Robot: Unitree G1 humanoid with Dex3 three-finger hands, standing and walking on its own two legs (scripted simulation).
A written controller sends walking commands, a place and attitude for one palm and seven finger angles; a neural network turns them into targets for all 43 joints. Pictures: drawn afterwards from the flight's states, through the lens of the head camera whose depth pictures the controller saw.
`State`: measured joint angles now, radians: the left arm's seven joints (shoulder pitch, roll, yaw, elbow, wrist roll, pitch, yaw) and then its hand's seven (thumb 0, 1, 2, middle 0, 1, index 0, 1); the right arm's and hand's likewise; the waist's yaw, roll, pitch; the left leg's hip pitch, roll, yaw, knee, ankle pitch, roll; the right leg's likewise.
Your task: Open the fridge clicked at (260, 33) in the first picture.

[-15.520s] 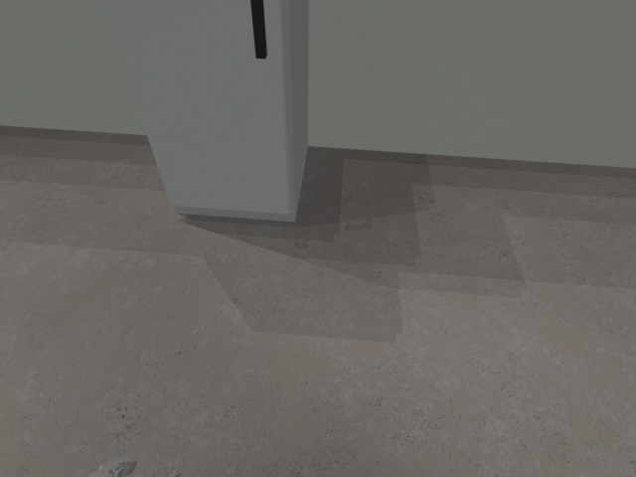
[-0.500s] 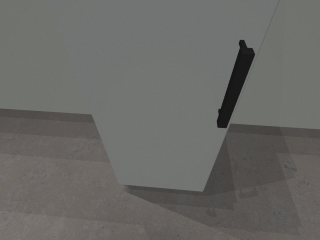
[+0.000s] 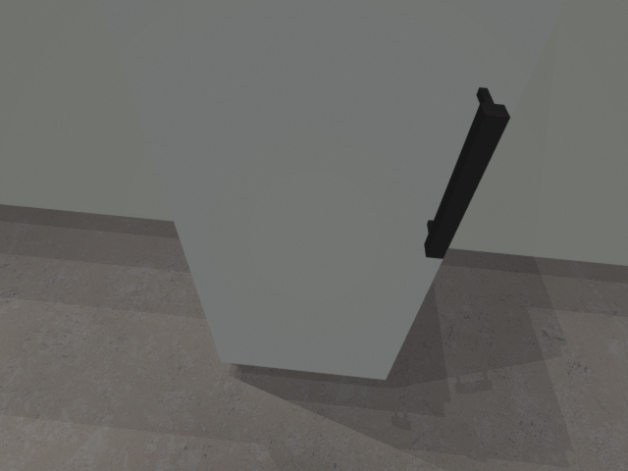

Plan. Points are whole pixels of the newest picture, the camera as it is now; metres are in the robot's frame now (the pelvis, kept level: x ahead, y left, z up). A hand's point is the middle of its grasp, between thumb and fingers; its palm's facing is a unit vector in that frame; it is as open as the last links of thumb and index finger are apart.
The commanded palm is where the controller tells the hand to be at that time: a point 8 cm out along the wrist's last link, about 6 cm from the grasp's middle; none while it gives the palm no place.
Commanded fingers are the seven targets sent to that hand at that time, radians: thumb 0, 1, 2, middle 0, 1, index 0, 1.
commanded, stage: come to a stop and stand still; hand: right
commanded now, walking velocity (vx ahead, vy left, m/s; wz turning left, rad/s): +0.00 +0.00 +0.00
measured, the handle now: (455, 182) +0.48 -0.17 +0.13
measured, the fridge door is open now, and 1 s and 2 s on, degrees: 0 0 0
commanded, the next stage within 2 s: look again from close up in 0.42 s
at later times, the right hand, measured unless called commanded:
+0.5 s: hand out of the picture +0.00 -0.20 -0.17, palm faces -0.01 +0.98 -0.22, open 7.4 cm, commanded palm none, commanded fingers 0.00 -0.90 -0.90 0.20 0.30 0.20 0.30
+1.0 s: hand out of the picture +0.00 -0.20 -0.17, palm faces +0.00 +0.98 -0.22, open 7.4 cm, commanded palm none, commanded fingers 0.00 -0.90 -0.90 0.20 0.30 0.20 0.30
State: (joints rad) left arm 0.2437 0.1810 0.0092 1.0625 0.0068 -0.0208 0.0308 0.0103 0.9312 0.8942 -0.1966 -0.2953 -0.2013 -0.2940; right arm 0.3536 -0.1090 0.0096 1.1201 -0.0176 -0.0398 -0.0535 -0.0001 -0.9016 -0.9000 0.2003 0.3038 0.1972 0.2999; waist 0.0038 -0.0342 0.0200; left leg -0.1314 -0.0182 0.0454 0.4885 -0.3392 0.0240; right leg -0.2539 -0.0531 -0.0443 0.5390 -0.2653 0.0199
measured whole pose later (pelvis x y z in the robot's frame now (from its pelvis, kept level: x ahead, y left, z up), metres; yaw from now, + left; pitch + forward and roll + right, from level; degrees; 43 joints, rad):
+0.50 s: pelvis -0.01 -0.02 +0.00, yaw +1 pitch -1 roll +0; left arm 0.29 0.16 -0.02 1.09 0.01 -0.01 0.02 0.00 0.91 0.89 -0.20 -0.30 -0.20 -0.29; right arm 0.29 -0.19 0.01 1.07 -0.01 0.00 -0.03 0.00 -0.90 -0.90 0.20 0.30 0.20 0.30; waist 0.00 0.01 0.04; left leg -0.16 0.02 0.02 0.49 -0.32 0.00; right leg -0.25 -0.02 -0.08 0.48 -0.22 -0.01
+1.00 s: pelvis -0.01 -0.01 +0.01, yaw +1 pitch -1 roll +0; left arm 0.20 0.19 -0.01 1.10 0.01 -0.02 0.02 0.00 0.91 0.89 -0.20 -0.30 -0.20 -0.29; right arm 0.27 -0.19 0.01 1.09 -0.02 -0.01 -0.03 0.00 -0.90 -0.90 0.20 0.30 0.20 0.30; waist -0.01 0.01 0.03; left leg -0.13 0.01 0.02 0.45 -0.30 0.00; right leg -0.22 -0.02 -0.08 0.44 -0.20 -0.01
